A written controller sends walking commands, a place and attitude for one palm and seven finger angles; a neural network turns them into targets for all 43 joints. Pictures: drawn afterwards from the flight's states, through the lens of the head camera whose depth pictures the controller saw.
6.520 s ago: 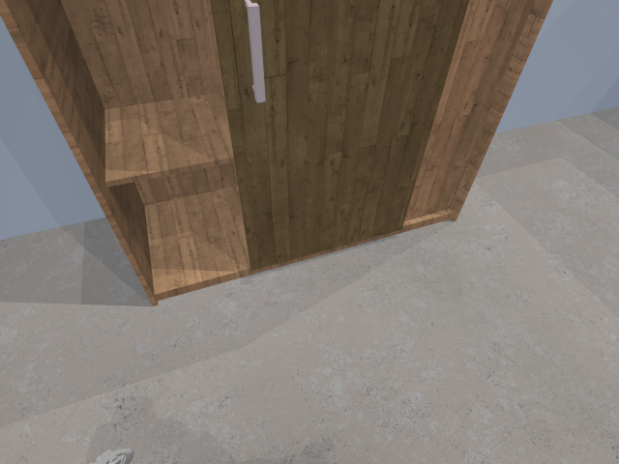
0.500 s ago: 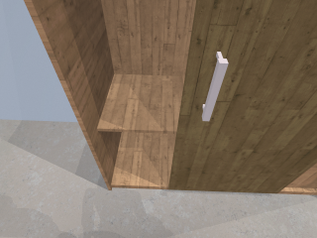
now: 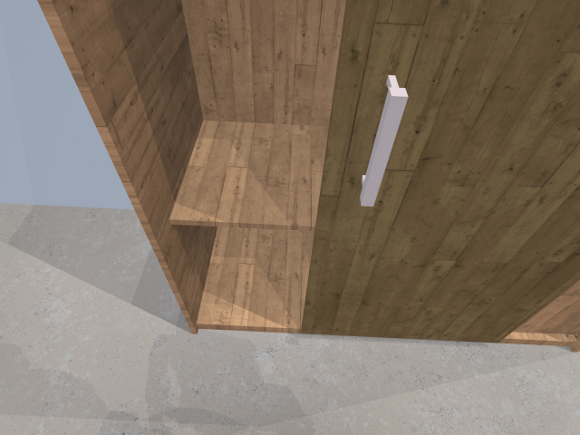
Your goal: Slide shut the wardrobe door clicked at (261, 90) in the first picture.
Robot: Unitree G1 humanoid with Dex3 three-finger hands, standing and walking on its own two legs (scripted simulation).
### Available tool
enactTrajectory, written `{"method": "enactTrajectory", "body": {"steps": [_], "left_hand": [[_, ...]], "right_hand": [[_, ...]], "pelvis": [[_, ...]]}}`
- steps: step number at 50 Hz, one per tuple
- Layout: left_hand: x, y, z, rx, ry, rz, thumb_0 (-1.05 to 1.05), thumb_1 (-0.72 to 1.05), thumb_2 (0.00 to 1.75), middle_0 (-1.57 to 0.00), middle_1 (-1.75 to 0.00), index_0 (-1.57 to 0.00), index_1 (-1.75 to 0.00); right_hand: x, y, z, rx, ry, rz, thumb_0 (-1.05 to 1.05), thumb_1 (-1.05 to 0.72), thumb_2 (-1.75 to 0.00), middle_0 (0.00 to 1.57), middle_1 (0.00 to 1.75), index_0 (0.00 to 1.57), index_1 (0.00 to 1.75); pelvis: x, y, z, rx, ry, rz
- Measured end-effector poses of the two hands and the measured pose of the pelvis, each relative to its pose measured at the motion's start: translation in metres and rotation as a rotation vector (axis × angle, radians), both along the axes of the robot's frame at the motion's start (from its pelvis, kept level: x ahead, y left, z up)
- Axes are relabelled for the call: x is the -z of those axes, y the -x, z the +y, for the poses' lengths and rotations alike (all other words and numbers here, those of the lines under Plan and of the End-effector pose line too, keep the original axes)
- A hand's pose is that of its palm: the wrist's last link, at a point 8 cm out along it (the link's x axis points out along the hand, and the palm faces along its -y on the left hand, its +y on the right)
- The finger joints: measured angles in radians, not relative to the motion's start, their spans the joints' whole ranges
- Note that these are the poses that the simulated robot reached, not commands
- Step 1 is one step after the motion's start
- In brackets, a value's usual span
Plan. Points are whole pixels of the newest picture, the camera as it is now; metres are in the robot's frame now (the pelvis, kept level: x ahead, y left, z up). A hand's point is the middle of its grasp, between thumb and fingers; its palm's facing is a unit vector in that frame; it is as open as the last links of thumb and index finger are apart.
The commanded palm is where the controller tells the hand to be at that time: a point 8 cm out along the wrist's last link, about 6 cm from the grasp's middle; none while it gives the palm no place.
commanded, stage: look again from close up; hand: right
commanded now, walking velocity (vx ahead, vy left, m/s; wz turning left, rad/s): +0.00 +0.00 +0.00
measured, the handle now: (378, 146) +0.52 -0.10 +0.13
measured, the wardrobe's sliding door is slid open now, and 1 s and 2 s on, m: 0.37 0.37 0.37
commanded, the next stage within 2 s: raise the hand with hooked fingers in 1.04 s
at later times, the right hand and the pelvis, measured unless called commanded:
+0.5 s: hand out of the picture -0.01 -0.19 -0.17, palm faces +0.00 +0.98 -0.20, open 7.4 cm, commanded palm none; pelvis +0.00 -0.01 +0.00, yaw +1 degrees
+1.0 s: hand out of the picture +0.00 -0.18 -0.17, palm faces +0.01 +0.98 -0.20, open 7.4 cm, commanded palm none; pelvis +0.01 +0.00 +0.01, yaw +1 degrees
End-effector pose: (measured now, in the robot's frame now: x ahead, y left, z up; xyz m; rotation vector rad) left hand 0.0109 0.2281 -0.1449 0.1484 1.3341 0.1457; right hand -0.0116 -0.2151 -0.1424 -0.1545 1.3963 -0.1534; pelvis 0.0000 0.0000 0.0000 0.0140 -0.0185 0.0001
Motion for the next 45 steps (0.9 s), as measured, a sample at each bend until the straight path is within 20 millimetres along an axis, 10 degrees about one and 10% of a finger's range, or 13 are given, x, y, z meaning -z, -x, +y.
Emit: {"method": "enactTrajectory", "body": {"steps": [15,45], "left_hand": [[-0.006,0.002,-0.01,0.006,-0.008,-0.007,0.01,0.93,0.9,-0.2,-0.3,-0.2,-0.3],[-0.011,-0.026,-0.003,0.017,-0.02,-0.019,0.0,0.91,0.9,-0.2,-0.3,-0.2,-0.3]], "right_hand": [[0.0,-0.009,-0.026,-0.019,0.014,-0.035,0.0,-0.91,-0.9,0.19,0.29,0.2,0.3],[0.001,-0.008,-0.014,-0.003,-0.009,0.006,0.0,-0.91,-0.9,0.2,0.29,0.2,0.3]], "pelvis": [[-0.001,0.006,-0.009,-0.01,0.018,0.011],[-0.005,-0.008,-0.003,-0.011,0.022,0.016]]}}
